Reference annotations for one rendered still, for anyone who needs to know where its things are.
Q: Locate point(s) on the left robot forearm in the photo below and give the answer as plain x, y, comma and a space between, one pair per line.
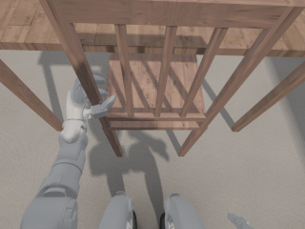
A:
66, 171

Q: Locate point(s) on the left robot upper arm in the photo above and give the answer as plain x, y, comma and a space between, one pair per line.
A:
52, 213

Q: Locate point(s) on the right robot shin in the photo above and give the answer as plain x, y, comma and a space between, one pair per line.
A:
167, 224

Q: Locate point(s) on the table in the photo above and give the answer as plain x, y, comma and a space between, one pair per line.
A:
24, 26

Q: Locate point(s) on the chair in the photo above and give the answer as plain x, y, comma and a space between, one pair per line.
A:
162, 91

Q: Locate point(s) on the left robot thigh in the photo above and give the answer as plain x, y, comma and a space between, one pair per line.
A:
117, 213

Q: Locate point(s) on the left robot hand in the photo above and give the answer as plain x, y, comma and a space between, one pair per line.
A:
77, 100

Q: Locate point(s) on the right robot hand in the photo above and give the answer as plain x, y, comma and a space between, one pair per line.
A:
239, 222

